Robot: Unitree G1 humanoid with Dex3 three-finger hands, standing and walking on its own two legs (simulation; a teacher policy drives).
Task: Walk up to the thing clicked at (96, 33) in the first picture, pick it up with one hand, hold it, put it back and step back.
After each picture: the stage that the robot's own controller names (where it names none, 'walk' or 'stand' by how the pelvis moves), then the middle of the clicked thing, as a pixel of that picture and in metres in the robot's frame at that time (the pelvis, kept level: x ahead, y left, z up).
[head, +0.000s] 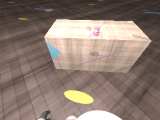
stand; (96, 31) +1.07 -0.07 -0.01
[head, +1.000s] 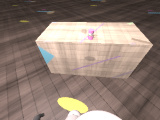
walk; (90, 34) +0.94 +0.05 +0.02
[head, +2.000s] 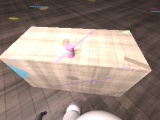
walk; (70, 51) +0.57 +0.23 +0.01
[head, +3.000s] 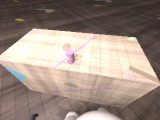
stand; (70, 56) +0.51 +0.18 +0.03
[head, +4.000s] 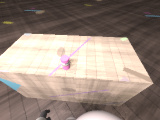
stand; (65, 62) +0.47 +0.21 +0.00
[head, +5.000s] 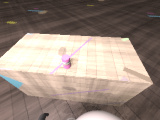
stand; (66, 62) +0.48 +0.21 -0.01
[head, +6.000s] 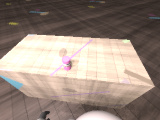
stand; (66, 63) +0.47 +0.21 -0.01
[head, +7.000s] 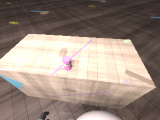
stand; (67, 63) +0.47 +0.20 -0.01
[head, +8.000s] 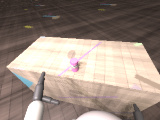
rise first; (74, 65) +0.47 +0.17 -0.01
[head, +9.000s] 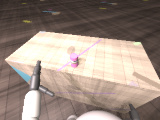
go down; (74, 60) +0.50 +0.17 +0.00
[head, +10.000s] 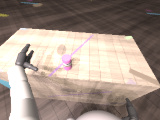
go down; (67, 62) +0.45 +0.16 +0.02
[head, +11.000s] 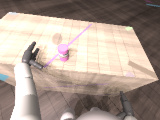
close in; (63, 53) +0.48 +0.16 +0.05
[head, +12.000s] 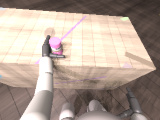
close; (56, 47) +0.50 +0.18 +0.07
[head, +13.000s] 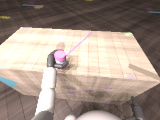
lift; (60, 60) +0.40 +0.19 +0.11
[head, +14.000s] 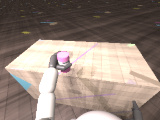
lift; (64, 62) +0.33 +0.17 +0.19
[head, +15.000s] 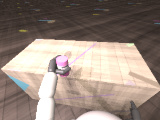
hold; (63, 66) +0.32 +0.18 +0.16
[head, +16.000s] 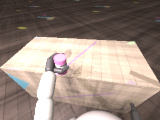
hold; (61, 64) +0.32 +0.19 +0.17
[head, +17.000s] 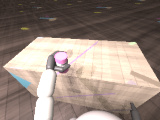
crouch; (62, 63) +0.32 +0.18 +0.19
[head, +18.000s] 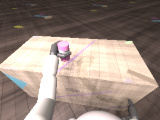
crouch; (64, 51) +0.41 +0.17 +0.19
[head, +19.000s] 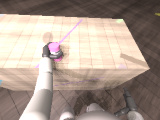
lower; (55, 52) +0.49 +0.18 +0.05
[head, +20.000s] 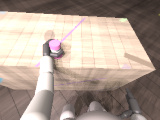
lower; (56, 49) +0.49 +0.18 +0.07
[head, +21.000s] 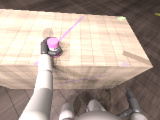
lower; (54, 47) +0.50 +0.18 +0.07
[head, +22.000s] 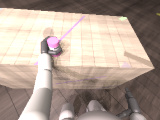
lower; (54, 47) +0.50 +0.19 +0.07
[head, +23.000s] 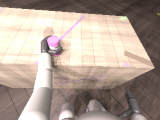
loosen; (54, 46) +0.51 +0.18 +0.08
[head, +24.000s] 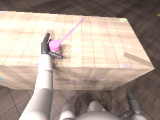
withdraw; (56, 49) +0.49 +0.18 +0.07
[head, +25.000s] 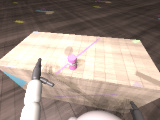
sink last; (72, 62) +0.46 +0.16 +0.03
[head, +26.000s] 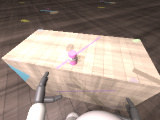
stand; (72, 58) +0.50 +0.18 +0.03
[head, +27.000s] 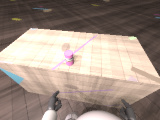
stand; (69, 58) +0.49 +0.17 +0.05
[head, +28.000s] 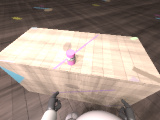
stand; (70, 57) +0.49 +0.16 +0.05
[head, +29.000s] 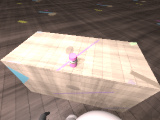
stand; (73, 60) +0.50 +0.16 +0.01
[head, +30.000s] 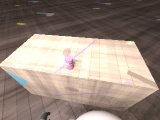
stand; (69, 63) +0.49 +0.19 -0.01
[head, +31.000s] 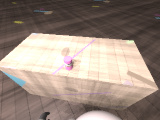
stand; (68, 63) +0.47 +0.20 -0.01
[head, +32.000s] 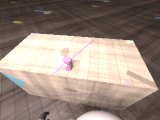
stand; (67, 63) +0.47 +0.20 -0.01
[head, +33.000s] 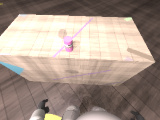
walk; (68, 44) +0.57 +0.19 +0.01
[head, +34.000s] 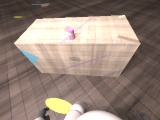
walk; (71, 33) +0.82 +0.26 +0.01
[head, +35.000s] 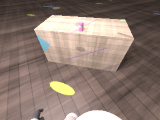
stand; (80, 26) +1.13 +0.18 +0.01
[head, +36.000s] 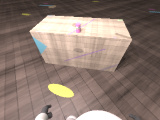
stand; (78, 27) +1.09 +0.18 -0.01
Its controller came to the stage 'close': yes
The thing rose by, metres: 0.20
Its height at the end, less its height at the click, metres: +0.00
